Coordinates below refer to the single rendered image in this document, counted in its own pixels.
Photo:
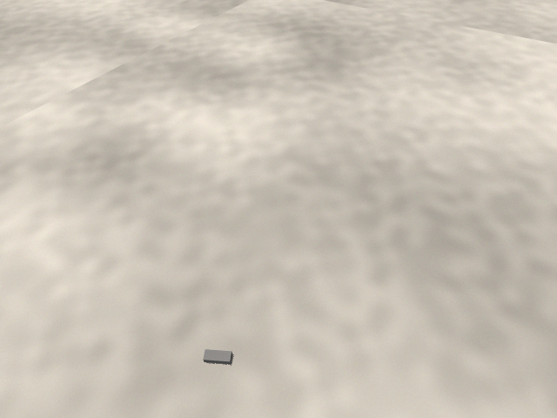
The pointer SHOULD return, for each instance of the small box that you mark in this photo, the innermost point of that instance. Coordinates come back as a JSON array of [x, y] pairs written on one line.
[[218, 356]]

